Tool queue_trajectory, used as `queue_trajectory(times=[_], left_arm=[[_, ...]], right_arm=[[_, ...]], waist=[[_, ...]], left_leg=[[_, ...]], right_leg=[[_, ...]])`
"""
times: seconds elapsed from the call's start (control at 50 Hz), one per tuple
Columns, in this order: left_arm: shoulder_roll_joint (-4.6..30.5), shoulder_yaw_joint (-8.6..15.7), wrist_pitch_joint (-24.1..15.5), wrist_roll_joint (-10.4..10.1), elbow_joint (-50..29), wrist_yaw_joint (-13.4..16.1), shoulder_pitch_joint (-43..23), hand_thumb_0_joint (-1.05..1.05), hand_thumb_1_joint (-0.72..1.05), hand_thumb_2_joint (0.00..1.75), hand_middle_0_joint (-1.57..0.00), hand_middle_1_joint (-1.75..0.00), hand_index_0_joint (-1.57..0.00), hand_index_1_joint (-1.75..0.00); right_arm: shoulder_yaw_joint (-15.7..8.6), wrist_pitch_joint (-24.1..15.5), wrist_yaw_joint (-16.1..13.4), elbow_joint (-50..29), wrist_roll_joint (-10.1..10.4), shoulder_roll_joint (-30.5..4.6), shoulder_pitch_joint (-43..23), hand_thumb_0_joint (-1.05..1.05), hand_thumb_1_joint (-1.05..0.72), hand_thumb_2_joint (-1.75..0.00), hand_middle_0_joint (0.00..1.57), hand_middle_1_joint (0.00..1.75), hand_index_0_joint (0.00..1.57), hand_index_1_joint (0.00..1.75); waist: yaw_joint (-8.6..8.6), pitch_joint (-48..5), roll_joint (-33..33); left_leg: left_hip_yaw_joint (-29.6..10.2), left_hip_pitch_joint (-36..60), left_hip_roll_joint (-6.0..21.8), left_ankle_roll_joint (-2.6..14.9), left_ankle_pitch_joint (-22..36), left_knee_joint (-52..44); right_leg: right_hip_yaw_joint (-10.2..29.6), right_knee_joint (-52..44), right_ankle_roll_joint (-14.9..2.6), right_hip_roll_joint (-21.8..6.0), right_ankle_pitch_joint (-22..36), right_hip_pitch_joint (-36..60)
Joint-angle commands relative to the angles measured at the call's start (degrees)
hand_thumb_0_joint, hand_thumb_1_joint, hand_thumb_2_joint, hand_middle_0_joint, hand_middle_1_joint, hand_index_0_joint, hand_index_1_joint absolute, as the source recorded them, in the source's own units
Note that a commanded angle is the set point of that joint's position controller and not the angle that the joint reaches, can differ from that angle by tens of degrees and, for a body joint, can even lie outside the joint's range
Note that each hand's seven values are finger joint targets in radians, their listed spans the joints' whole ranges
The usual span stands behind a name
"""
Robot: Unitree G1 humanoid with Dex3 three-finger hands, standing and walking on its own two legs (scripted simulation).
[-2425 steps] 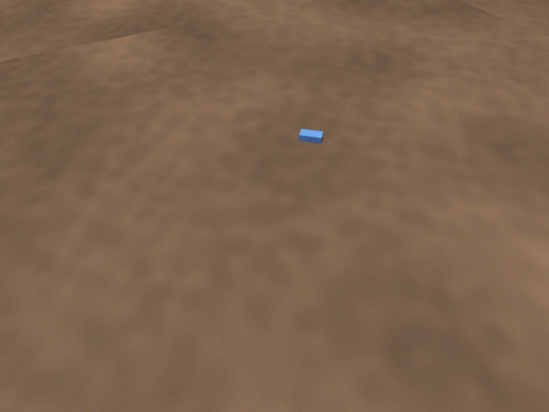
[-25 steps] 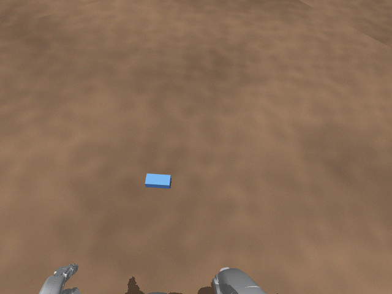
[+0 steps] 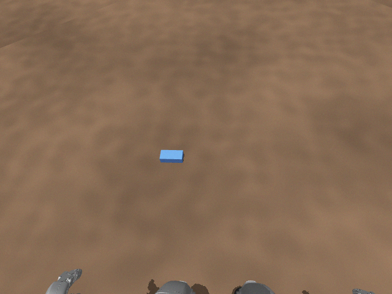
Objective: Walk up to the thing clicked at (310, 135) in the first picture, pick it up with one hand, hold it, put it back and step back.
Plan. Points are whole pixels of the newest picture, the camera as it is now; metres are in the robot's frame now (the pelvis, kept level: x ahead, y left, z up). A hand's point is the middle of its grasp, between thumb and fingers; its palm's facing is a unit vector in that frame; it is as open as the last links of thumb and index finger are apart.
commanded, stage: step back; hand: left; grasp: from above
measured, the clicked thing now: (171, 156) +0.86 +0.24 -0.74
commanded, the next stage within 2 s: stand in 1.58 s
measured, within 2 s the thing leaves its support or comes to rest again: neither
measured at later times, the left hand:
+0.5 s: hand out of the picture -0.12 +0.24 -0.15, palm faces -0.05 -0.91 -0.41, open 7.4 cm
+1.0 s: hand out of the picture -0.17 +0.26 -0.14, palm faces +0.04 -0.93 -0.38, open 7.4 cm
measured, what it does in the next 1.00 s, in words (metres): walks backwards: left foot, then right foot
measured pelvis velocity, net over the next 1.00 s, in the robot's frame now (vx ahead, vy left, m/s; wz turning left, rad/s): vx -0.21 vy -0.02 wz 0.05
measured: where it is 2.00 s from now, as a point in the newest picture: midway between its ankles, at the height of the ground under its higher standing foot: outside the picture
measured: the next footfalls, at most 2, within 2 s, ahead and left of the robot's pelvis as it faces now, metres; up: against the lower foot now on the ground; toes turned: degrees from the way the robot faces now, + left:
left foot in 0.08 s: -0.02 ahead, +0.11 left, +0.00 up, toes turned +0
right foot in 0.44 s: -0.18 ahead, -0.15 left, +0.00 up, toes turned -1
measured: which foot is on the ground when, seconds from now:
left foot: up 0.00-0.06, down 0.08-0.48, up 0.50-0.80, down 0.82-1.00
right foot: down 0.00-0.10, up 0.12-0.42, down 0.44-0.86, up 0.88-1.00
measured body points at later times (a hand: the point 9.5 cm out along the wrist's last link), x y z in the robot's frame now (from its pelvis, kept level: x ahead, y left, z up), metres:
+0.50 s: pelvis -0.19 -0.04 -0.01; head -0.16 -0.05 +0.44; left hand -0.12 +0.28 -0.12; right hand -0.06 -0.36 -0.12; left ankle -0.06 +0.11 -0.72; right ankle -0.22 -0.15 -0.73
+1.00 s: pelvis -0.21 -0.02 +0.01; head -0.21 -0.02 +0.46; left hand -0.17 +0.31 -0.11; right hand -0.16 -0.34 -0.11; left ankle -0.23 +0.09 -0.73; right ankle -0.21 -0.15 -0.69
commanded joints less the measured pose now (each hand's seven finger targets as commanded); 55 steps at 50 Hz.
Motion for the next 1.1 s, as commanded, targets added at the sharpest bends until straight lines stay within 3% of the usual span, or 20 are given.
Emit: queue_trajectory(times=[0.0, 0.06, 0.1, 0.12, 0.18, 0.32, 0.42, 0.46, 0.48, 0.5, 0.54, 0.58, 0.62, 0.7, 0.8, 0.82, 0.86, 0.88, 0.96, 1.08], left_arm=[[13.9, 4.1, -0.4, -0.8, -5.5, 1.6, 0.9, 0.0, 0.9, 0.9, -0.2, -0.3, -0.2, -0.3], [12.2, 2.9, 0.9, -1.8, -6.7, 1.0, -1.8, 0.0, 0.9, 0.9, -0.2, -0.3, -0.2, -0.3], [12.1, 3.2, 0.9, -2.2, -7.6, 1.5, -5.0, 0.0, 0.9, 0.9, -0.2, -0.3, -0.2, -0.3], [14.0, 3.9, 1.0, -1.5, -6.7, 1.8, -5.5, 0.0, 0.9, 0.9, -0.2, -0.3, -0.2, -0.3], [12.9, 4.0, 1.3, -2.6, -2.9, 1.0, 0.3, 0.0, 0.9, 0.9, -0.2, -0.3, -0.2, -0.3], [11.0, 2.6, -1.2, -1.8, -1.4, 0.5, 1.3, 0.0, 0.9, 0.9, -0.2, -0.3, -0.2, -0.3], [11.7, 3.1, -3.0, -0.9, 7.0, 0.3, 9.8, 0.0, 0.9, 0.9, -0.2, -0.3, -0.2, -0.3], [20.0, 5.4, -3.2, 0.4, 5.2, 0.5, 6.3, 0.0, 0.9, 0.9, -0.2, -0.3, -0.2, -0.3], [25.1, 5.9, -2.8, 0.7, 2.9, 0.5, 2.1, 0.0, 0.9, 0.9, -0.2, -0.3, -0.2, -0.3], [23.5, 5.7, -3.1, 0.4, 1.9, 0.7, -3.7, 0.0, 0.9, 0.9, -0.2, -0.3, -0.2, -0.3], [15.8, 3.7, -4.0, -0.3, 1.7, 0.7, -6.1, 0.0, 0.9, 0.9, -0.2, -0.3, -0.2, -0.3], [14.2, 4.1, -4.4, -0.6, 3.9, 0.5, -2.1, 0.0, 0.9, 0.9, -0.2, -0.3, -0.2, -0.3], [15.6, 4.2, -5.2, -0.1, 4.0, 0.0, 1.7, 0.0, 0.9, 0.9, -0.2, -0.3, -0.2, -0.3], [17.0, 5.5, -5.0, -0.2, 4.8, -0.1, 5.9, 0.0, 0.9, 0.9, -0.2, -0.3, -0.2, -0.3], [15.8, 3.6, -4.1, -1.0, 3.6, -0.8, 1.7, 0.0, 0.9, 0.9, -0.2, -0.3, -0.2, -0.3], [13.1, 2.5, -4.0, -1.0, 3.0, -0.8, 1.8, 0.0, 0.9, 0.9, -0.2, -0.3, -0.2, -0.3], [11.1, 2.1, -4.1, -2.0, 2.1, -0.8, -2.6, 0.0, 0.9, 0.9, -0.2, -0.3, -0.2, -0.3], [15.1, 3.1, -4.2, -1.4, 2.5, -0.7, -4.1, 0.0, 0.9, 0.9, -0.2, -0.3, -0.2, -0.3], [13.5, 2.5, -5.1, -1.7, 5.1, -1.5, 1.6, 0.0, 0.9, 0.9, -0.2, -0.3, -0.2, -0.3], [11.6, 2.4, -5.8, -2.1, 7.2, -1.1, 3.1, 0.0, 0.9, 0.9, -0.2, -0.3, -0.2, -0.3]], right_arm=[[-2.8, -2.0, -0.2, -3.9, -1.0, -8.1, 2.0, 0.0, -0.9, -0.9, 0.2, 0.3, 0.2, 0.3], [-4.2, -2.1, -0.1, -1.8, -2.0, -9.9, 6.0, 0.0, -0.9, -0.9, 0.2, 0.3, 0.2, 0.3], [-5.8, -1.6, 0.5, -3.9, -2.4, -20.2, 1.1, 0.0, -0.9, -0.9, 0.2, 0.3, 0.2, 0.3], [-6.0, -2.0, 0.2, -4.8, -2.5, -20.6, -1.4, 0.0, -0.9, -0.9, 0.2, 0.3, 0.2, 0.3], [-3.6, -2.2, -0.3, -5.9, -3.1, -12.4, -7.6, 0.0, -0.9, -0.9, 0.2, 0.3, 0.2, 0.3], [-3.8, -1.6, 0.5, -4.2, -1.9, -11.2, -0.6, 0.0, -0.9, -0.9, 0.2, 0.3, 0.2, 0.3], [-4.1, 0.5, 1.4, -3.7, -1.8, -13.0, -3.5, 0.0, -0.9, -0.9, 0.2, 0.3, 0.2, 0.3], [-2.1, 0.0, 1.3, -5.9, -1.4, -6.6, -4.7, 0.0, -0.9, -0.9, 0.2, 0.3, 0.2, 0.3], [-3.8, 0.2, 0.6, -5.6, -1.5, -10.6, -8.5, 0.0, -0.9, -0.9, 0.2, 0.3, 0.2, 0.3], [-4.9, 0.3, 0.8, -4.3, -1.4, -13.2, -6.9, 0.0, -0.9, -0.9, 0.2, 0.3, 0.2, 0.3], [-4.0, -0.2, 1.6, -0.7, -0.7, -10.9, -2.3, 0.0, -0.9, -0.9, 0.2, 0.3, 0.2, 0.3], [-2.8, -0.8, 1.6, 0.4, -1.0, -7.8, 0.7, 0.0, -0.9, -0.9, 0.2, 0.3, 0.2, 0.3], [-3.1, -1.3, 2.1, 0.3, -1.2, -9.5, 0.0, 0.0, -0.9, -0.9, 0.2, 0.3, 0.2, 0.3], [-3.0, -3.0, 2.6, -0.1, -2.1, -9.8, -3.0, 0.0, -0.9, -0.9, 0.2, 0.3, 0.2, 0.3], [-4.0, -4.6, 3.0, 3.7, -2.2, -8.9, 4.7, 0.0, -0.9, -0.9, 0.2, 0.3, 0.2, 0.3], [-4.7, -4.9, 2.7, 4.6, -2.4, -9.6, 7.3, 0.0, -0.9, -0.9, 0.2, 0.3, 0.2, 0.3], [-6.7, -4.9, 2.4, 4.0, -2.9, -18.3, 9.6, 0.0, -0.9, -0.9, 0.2, 0.3, 0.2, 0.3], [-7.0, -4.9, 2.6, 3.4, -2.3, -19.0, 8.5, 0.0, -0.9, -0.9, 0.2, 0.3, 0.2, 0.3], [-4.9, -5.7, 2.4, 1.9, -2.0, -12.0, 4.4, 0.0, -0.9, -0.9, 0.2, 0.3, 0.2, 0.3], [-4.1, -4.5, 2.4, 0.8, -1.6, -11.3, -0.4, 0.0, -0.9, -0.9, 0.2, 0.3, 0.2, 0.3]], waist=[[1.85, -14.2, -13.7], [-0.45, -15.3, -6.8], [-1.96, -12.2, 11.6], [-2.46, -9.6, 11.6], [2.84, -6.8, 3.6], [-2.16, -12.9, 9.4], [1.05, -13.9, 7.6], [1.79, -7.4, -12.9], [4.97, -2.4, -15.7], [1.54, 2.8, -14.1], [-1.74, 1.8, -5.3], [-0.68, -1.9, -8.6], [2.0, -2.8, -10.5], [4.96, -3.8, -12.8], [-0.11, -7.4, -7.8], [-1.56, -9.8, -3.5], [-4.1, -6.6, 9.8], [-4.22, -1.7, 6.4], [-1.1, -1.4, 4.3], [0.18, -5.1, 8.8]], left_leg=[[4.1, -1.3, 2.7, 0.3, 2.1, -18.7], [0.0, 12.7, 6.0, 2.64, 22.7, -36.7], [-23.1, 6.9, 26.5, 16.12, 32.6, -37.9], [-27.2, -1.2, 29.8, 19.64, 31.3, -39.3], [-8.0, 2.3, 18.1, 13.22, 36.3, -35.0], [-6.0, 20.4, 17.3, 14.56, 28.0, -31.7], [-1.5, 5.8, 13.4, 9.25, 11.7, -25.4], [1.7, -15.6, 1.3, 1.89, -1.1, -11.2], [-4.2, -7.1, 2.9, -0.17, -2.9, -2.2], [-6.2, -4.1, 5.1, -0.18, 0.0, 4.2], [-5.3, -5.6, 0.4, 0.21, 9.3, 3.3], [-4.1, -5.1, 0.4, 0.39, 10.1, 0.5], [-2.6, -7.7, 1.8, -0.97, 9.2, -4.4], [0.2, -11.1, 4.5, -1.01, 2.7, -15.7], [6.9, 10.3, 2.3, 2.04, 12.0, -35.3], [3.1, 18.1, 3.6, 2.97, 12.8, -37.6], [-29.1, 20.2, 23.2, 13.41, -11.4, -45.5], [-30.6, 12.0, 25.6, 17.14, -15.8, -47.1], [-13.1, 13.9, 17.4, 12.19, 7.1, -42.5], [-3.1, 4.7, 14.8, 10.08, 20.2, -34.6]], right_leg=[[12.4, -2.8, -10.59, -12.9, 28.9, 19.8], [9.4, 4.5, -4.71, -8.6, 15.1, 6.8], [4.1, 23.8, -0.15, 4.7, -22.3, -5.3], [9.6, 32.8, 0.25, 4.0, -24.4, -2.2], [11.8, 39.4, -0.27, 6.6, -16.0, -5.5], [4.3, 14.6, 3.39, 3.0, -16.7, -5.1], [-1.5, -16.1, -0.66, 3.4, -5.8, 15.2], [28.5, -22.1, -6.64, -14.1, -26.5, 11.8], [38.3, -27.1, -14.53, -24.2, -37.3, -8.0], [35.9, -27.8, -14.11, -24.4, -39.8, -14.9], [15.1, -20.8, -7.17, -11.1, -18.8, -4.3], [10.7, -19.8, -4.66, -7.3, -15.5, 1.7], [14.7, -21.1, -5.77, -9.0, -26.6, 7.4], [18.0, -20.3, -9.52, -14.4, -23.7, 18.2], [8.0, -10.1, -7.26, -11.6, -8.1, 8.9], [4.3, -2.7, -5.2, -8.9, -4.6, 4.1], [-3.6, 15.8, -0.76, 1.7, -18.4, -15.4], [3.3, 19.9, -1.36, -2.1, -18.0, -13.5], [1.6, 15.5, -0.81, -2.5, -11.3, -12.0], [-3.2, -1.0, 0.4, -0.4, -2.5, 6.6]])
